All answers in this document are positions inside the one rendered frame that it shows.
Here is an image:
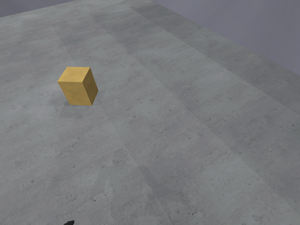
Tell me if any carton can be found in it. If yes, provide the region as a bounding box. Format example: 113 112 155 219
57 67 98 105

